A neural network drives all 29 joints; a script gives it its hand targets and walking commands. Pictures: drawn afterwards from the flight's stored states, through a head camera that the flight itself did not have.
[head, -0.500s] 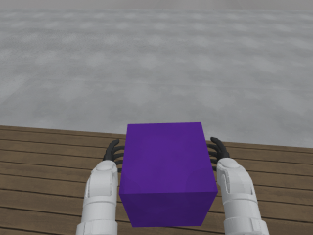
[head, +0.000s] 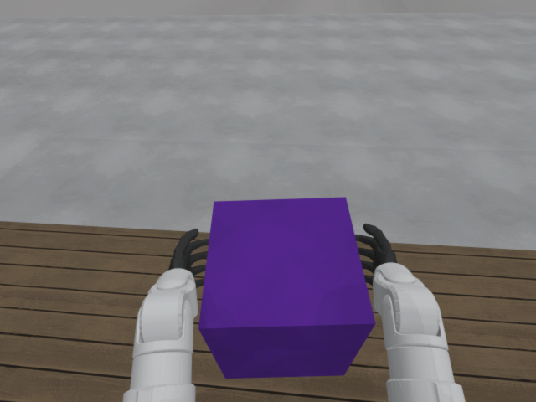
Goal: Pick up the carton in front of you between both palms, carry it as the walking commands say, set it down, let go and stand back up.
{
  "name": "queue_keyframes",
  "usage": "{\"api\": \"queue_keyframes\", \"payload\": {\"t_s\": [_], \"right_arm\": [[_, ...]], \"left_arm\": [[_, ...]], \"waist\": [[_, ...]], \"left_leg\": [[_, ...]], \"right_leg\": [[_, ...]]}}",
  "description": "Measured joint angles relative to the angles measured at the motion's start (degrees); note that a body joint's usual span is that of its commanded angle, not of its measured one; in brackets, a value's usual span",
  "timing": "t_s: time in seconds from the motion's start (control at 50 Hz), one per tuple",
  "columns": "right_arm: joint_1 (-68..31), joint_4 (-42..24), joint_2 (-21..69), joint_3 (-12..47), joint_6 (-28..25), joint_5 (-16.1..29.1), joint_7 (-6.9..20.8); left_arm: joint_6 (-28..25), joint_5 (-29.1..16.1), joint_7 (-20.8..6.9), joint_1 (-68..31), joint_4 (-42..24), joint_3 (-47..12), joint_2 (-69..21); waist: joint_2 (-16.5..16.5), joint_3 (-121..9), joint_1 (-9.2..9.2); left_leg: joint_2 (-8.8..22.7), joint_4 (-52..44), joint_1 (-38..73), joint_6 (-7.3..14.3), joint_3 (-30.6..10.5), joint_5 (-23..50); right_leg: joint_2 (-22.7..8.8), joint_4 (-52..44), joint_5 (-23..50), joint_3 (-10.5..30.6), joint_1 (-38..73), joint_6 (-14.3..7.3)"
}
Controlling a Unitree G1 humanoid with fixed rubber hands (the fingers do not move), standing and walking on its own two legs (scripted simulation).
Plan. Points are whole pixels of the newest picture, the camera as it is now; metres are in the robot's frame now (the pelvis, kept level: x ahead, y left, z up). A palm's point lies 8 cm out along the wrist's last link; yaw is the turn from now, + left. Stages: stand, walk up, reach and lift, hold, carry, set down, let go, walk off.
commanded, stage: carry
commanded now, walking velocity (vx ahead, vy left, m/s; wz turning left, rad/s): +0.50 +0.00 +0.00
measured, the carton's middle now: (282, 292) +0.30 +0.01 +0.00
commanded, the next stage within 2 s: none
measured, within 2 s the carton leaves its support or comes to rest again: neither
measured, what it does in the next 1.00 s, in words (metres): walks ahead: right foot, then left foot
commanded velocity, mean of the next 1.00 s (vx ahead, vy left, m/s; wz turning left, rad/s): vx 0.50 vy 0.00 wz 0.00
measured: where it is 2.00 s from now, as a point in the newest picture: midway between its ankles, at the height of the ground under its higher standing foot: (273, 263)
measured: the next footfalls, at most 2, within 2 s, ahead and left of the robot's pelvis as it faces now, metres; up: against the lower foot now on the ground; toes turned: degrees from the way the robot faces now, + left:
right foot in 0.44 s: +0.28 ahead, -0.11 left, +0.00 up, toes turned -9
left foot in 0.84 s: +0.63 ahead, +0.08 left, +0.00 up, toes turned +11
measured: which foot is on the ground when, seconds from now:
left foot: down 0.00-0.46, up 0.48-0.82, down 0.84-1.00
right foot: down 0.00-0.22, up 0.24-0.42, down 0.44-0.84, up 0.86-1.00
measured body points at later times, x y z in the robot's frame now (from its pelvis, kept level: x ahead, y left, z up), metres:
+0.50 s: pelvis +0.23 -0.03 -0.01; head +0.23 -0.03 +0.44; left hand +0.51 +0.12 +0.08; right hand +0.50 -0.19 +0.08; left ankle +0.07 +0.09 -0.69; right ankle +0.24 -0.10 -0.74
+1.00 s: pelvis +0.54 +0.02 +0.00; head +0.58 +0.03 +0.44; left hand +0.84 +0.16 +0.06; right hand +0.82 -0.15 +0.06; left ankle +0.59 +0.07 -0.73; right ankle +0.43 -0.09 -0.63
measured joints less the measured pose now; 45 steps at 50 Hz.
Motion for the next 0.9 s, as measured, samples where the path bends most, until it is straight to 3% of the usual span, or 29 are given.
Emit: {"api": "queue_keyframes", "payload": {"t_s": [0.06,0.14,0.18,0.22,0.3,0.34,0.4,0.44,0.46,0.52,0.56,0.68,0.78,0.84,0.86,0.9], "right_arm": [[1.2,-4.8,-0.7,1.0,4.6,1.7,-1.1],[2.5,-10.1,-3.2,1.4,10.5,5.3,-1.8],[2.0,-12.3,-3.2,1.6,12.9,6.4,-2.2],[1.6,-14.2,-1.5,1.9,14.3,6.4,-2.7],[3.7,-17.7,-0.5,4.6,16.8,5.5,-3.4],[4.8,-20.1,-0.7,5.0,18.5,5.5,-3.8],[5.0,-23.8,-0.7,4.4,20.4,5.8,-4.2],[4.5,-25.8,-0.7,3.4,21.0,6.0,-4.2],[4.4,-26.2,-0.8,2.6,21.0,6.3,-4.2],[3.9,-25.2,-0.8,1.0,21.9,6.8,-4.1],[3.4,-24.0,-0.5,1.1,22.3,6.7,-4.1],[2.9,-23.6,-0.5,2.9,21.1,5.8,-3.6],[4.5,-25.0,-0.7,3.7,20.4,5.2,-3.4],[4.7,-24.8,-0.7,3.9,20.6,5.2,-3.3],[4.3,-24.0,-0.6,4.1,20.3,5.2,-3.3],[3.1,-22.0,-0.5,3.9,19.7,5.0,-3.4]], "left_arm": [[4.4,-2.0,1.1,0.3,-3.6,-1.3,0.3],[10.1,-2.6,3.2,0.7,-8.1,-3.6,-0.7],[13.0,-3.0,3.8,1.5,-12.1,-4.1,-0.5],[15.3,-3.5,3.9,2.7,-16.5,-3.2,-0.2],[17.9,-5.1,3.5,5.4,-20.9,-1.5,-0.1],[19.0,-5.6,3.4,5.6,-21.7,-2.1,0.0],[19.9,-5.8,3.4,4.7,-23.2,-2.9,0.0],[20.3,-5.6,3.4,3.4,-24.0,-3.4,-0.2],[20.1,-5.4,3.4,2.7,-23.4,-4.0,-0.3],[20.7,-4.5,3.4,1.9,-21.8,-4.6,-0.4],[21.3,-4.3,3.4,2.4,-21.9,-4.3,-0.4],[21.2,-4.7,3.5,3.3,-24.0,-3.2,-0.2],[20.4,-5.0,3.2,3.6,-24.1,-3.5,-0.2],[20.6,-4.8,3.1,4.1,-24.3,-3.7,-0.1],[20.6,-4.7,3.1,4.0,-24.1,-3.3,0.0],[20.4,-4.7,3.0,3.1,-22.9,-2.3,-0.1]], "waist": [[0.9,-1.8,-0.22],[-0.8,-2.6,-0.66],[-1.7,-1.9,-0.78],[-2.6,-1.6,-0.23],[0.1,-1.8,-0.34],[1.6,-1.1,-0.93],[2.6,0.5,-1.87],[2.4,1.4,-2.38],[2.7,1.3,-2.37],[1.0,1.1,-1.73],[0.0,1.2,-1.04],[-1.5,1.9,1.29],[-1.1,2.1,1.28],[-1.0,2.7,0.89],[-1.6,3.1,0.27],[-2.3,4.3,-0.77]], "left_leg": [[1.5,3.3,-1.4,0.1,0.2,-4.6],[1.2,7.2,-5.1,0.6,5.4,-10.5],[0.0,1.5,-4.5,0.9,8.7,-6.5],[-0.7,-1.9,-2.3,1.9,10.3,2.0],[1.3,-3.2,1.0,1.7,11.0,-2.7],[2.4,-6.2,3.8,0.7,10.5,-2.8],[3.6,-7.9,7.9,-0.4,9.8,-4.4],[4.4,-3.3,8.9,-1.2,9.1,-8.4],[5.4,2.7,7.2,-1.1,9.0,-10.0],[3.8,25.1,-3.0,0.8,6.6,-11.2],[3.3,31.4,-9.0,1.7,7.0,-8.6],[3.0,20.5,-19.0,1.2,8.9,1.2],[1.9,3.9,-19.5,2.2,12.9,9.7],[0.2,-2.1,-14.7,3.4,16.3,11.6],[-0.2,-0.5,-14.0,4.7,16.9,12.1],[-0.3,4.5,-13.9,7.5,17.6,7.6]], "right_leg": [[0.0,-0.8,2.3,-2.2,0.3,0.3],[-1.5,-2.4,-0.2,-3.4,2.0,0.1],[-2.4,-3.3,-0.9,-3.1,3.2,0.5],[-3.3,0.5,-3.2,-2.7,2.4,0.5],[-1.8,14.3,-10.4,-7.0,-5.7,-0.6],[-0.9,12.3,-8.6,-9.0,-8.6,-0.8],[-0.1,2.0,0.2,-11.8,-9.9,-1.0],[0.0,-3.7,7.4,-14.0,-7.8,-2.0],[0.1,-2.2,9.3,-14.8,-7.5,-3.3],[-0.1,-1.4,3.9,-15.0,-4.7,-5.1],[-0.2,-5.0,4.4,-14.7,-1.5,-4.3],[-0.9,-15.6,4.0,-12.8,9.6,-2.9],[-1.8,-17.9,-1.1,-12.4,17.9,-0.5],[-3.2,-9.9,-7.8,-12.3,20.2,0.9],[-4.6,-2.4,-10.0,-12.2,18.5,0.9],[-4.2,18.4,-7.8,-7.5,9.9,0.2]]}}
